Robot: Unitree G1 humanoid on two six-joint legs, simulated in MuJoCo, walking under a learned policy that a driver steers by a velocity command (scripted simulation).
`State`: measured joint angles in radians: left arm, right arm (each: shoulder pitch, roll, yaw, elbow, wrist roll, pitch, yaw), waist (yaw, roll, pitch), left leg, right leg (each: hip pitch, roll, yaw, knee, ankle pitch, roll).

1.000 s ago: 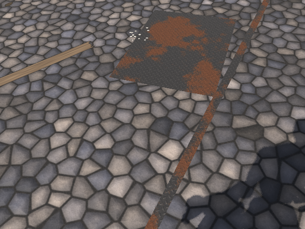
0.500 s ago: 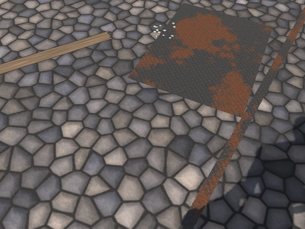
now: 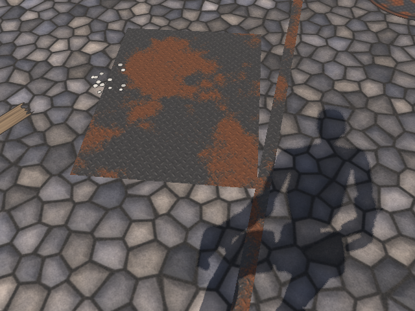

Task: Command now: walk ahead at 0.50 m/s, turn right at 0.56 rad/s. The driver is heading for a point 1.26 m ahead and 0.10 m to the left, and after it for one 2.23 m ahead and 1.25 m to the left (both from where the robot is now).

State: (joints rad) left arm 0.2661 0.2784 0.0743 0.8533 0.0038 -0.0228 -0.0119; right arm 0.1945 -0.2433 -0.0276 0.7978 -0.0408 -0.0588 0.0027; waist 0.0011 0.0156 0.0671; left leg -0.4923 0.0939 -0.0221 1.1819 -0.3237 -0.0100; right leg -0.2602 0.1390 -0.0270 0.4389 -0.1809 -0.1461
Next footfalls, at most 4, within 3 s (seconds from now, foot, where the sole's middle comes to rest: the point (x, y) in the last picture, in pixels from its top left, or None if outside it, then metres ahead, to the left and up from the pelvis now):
0.36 left None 0.38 0.12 -0.77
0.86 right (246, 254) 0.64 -0.08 -0.77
1.38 left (165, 203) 0.84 0.20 -0.77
1.88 right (211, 180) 0.94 0.03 -0.77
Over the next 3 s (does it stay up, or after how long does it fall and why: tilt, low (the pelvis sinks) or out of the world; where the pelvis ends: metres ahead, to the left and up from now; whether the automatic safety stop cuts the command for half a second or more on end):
stays up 1.08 0.03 0.01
